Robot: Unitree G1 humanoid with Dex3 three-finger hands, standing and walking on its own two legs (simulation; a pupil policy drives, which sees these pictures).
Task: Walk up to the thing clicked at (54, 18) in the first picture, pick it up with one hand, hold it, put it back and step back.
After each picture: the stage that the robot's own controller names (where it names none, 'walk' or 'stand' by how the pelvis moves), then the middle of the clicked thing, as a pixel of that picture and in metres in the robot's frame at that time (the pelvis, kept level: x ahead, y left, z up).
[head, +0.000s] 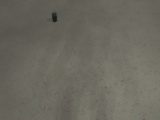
stand; (54, 17) +1.87 +0.37 -0.72
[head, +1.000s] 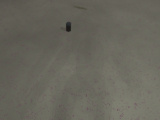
walk; (68, 26) +1.76 +0.13 -0.70
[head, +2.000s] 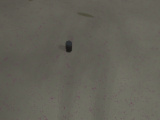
walk; (68, 46) +1.17 +0.12 -0.70
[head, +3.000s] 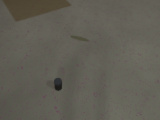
walk; (58, 84) +0.74 +0.16 -0.71
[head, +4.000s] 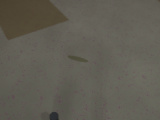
walk; (54, 118) +0.47 +0.15 -0.71
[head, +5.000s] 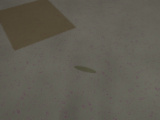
stand; out of the picture +0.35 +0.16 -0.71
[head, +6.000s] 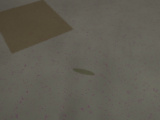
stand; out of the picture +0.32 +0.15 -0.73
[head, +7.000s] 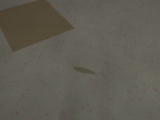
stand; out of the picture +0.34 +0.16 -0.73
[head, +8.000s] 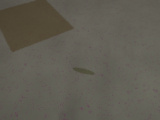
stand; out of the picture +0.32 +0.16 -0.73
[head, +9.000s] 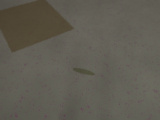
stand; out of the picture +0.32 +0.16 -0.73
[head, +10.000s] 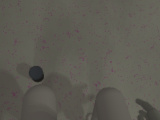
go down; (37, 74) +0.39 +0.19 -0.40
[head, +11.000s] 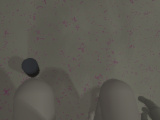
go down; (31, 68) +0.39 +0.21 -0.31
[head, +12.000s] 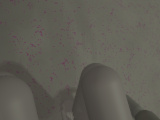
close in; out of the picture +0.38 +0.25 -0.22
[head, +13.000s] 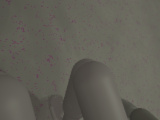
close; out of the picture +0.38 +0.26 -0.22
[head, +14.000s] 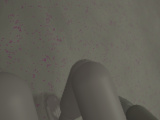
lift; out of the picture +0.38 +0.26 -0.22
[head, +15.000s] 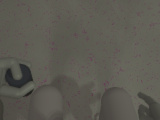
lift; (21, 81) +0.31 +0.21 -0.06
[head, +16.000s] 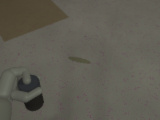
hold; (31, 93) +0.31 +0.17 +0.00
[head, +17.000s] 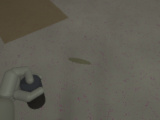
hold; (33, 92) +0.32 +0.17 -0.01
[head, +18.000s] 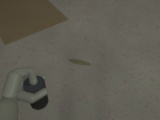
crouch; (36, 93) +0.32 +0.16 +0.00
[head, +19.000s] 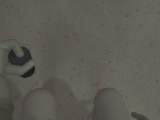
crouch; (23, 63) +0.40 +0.20 -0.10
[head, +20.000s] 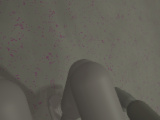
lower; out of the picture +0.40 +0.30 -0.23
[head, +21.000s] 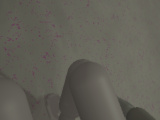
lower; out of the picture +0.40 +0.29 -0.23
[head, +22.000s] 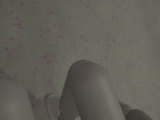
lower; out of the picture +0.40 +0.29 -0.23
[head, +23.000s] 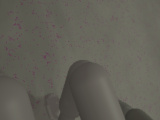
lower; out of the picture +0.40 +0.29 -0.23
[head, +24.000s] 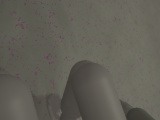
loosen; out of the picture +0.39 +0.28 -0.23
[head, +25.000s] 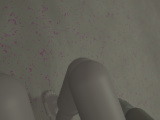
withdraw; out of the picture +0.38 +0.28 -0.23
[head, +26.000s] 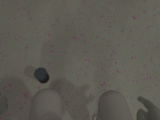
walk; (42, 75) +0.41 +0.21 -0.43
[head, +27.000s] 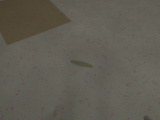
stand; out of the picture +0.35 +0.17 -0.66
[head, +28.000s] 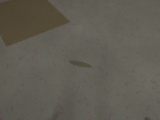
stand; out of the picture +0.36 +0.18 -0.67
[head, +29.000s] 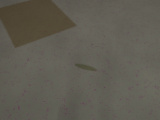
stand; out of the picture +0.37 +0.17 -0.71
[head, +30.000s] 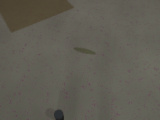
walk; (59, 116) +0.40 +0.15 -0.70
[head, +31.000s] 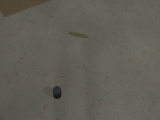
walk; (57, 92) +0.54 +0.14 -0.71
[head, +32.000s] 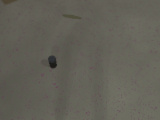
walk; (52, 62) +0.83 +0.27 -0.69
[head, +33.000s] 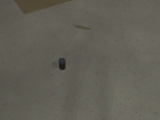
stand; (62, 64) +0.99 +0.18 -0.71
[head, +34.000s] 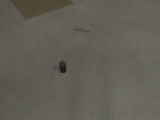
stand; (62, 67) +1.00 +0.19 -0.72
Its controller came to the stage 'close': yes
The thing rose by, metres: 0.70
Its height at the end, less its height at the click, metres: +0.00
